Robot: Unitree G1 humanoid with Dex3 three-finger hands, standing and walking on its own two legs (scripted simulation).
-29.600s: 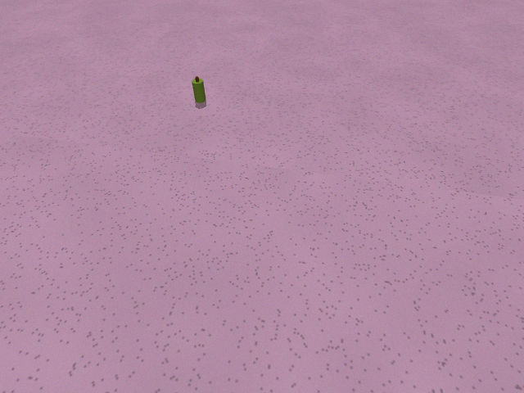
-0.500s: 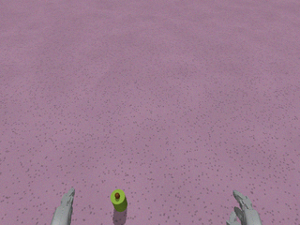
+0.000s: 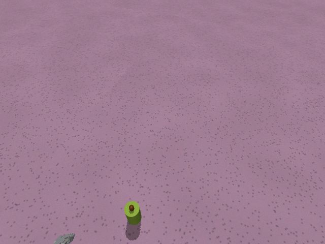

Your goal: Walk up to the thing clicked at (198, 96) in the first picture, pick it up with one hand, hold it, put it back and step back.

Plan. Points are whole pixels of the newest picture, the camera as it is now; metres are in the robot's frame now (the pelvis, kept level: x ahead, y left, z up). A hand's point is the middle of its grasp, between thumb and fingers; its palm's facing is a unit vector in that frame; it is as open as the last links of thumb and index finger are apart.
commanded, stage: stand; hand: left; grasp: from the side
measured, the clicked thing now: (133, 212) +0.40 +0.18 -0.65
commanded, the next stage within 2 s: step back in 1.94 s
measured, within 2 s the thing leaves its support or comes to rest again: neither
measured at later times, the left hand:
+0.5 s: hand out of the picture +0.04 +0.25 -0.13, palm faces +0.00 -0.94 -0.34, open 7.3 cm
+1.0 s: hand out of the picture +0.04 +0.25 -0.13, palm faces -0.01 -0.94 -0.34, open 7.3 cm
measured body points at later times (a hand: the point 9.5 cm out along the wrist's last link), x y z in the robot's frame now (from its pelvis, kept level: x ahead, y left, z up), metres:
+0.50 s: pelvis -0.01 +0.00 +0.03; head -0.01 +0.00 +0.48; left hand +0.04 +0.30 -0.11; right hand +0.07 -0.28 -0.11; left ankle +0.03 +0.12 -0.71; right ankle +0.00 -0.14 -0.71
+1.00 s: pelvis -0.01 +0.00 +0.03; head +0.00 +0.00 +0.48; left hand +0.04 +0.30 -0.10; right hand +0.05 -0.29 -0.11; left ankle +0.03 +0.12 -0.71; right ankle +0.00 -0.14 -0.71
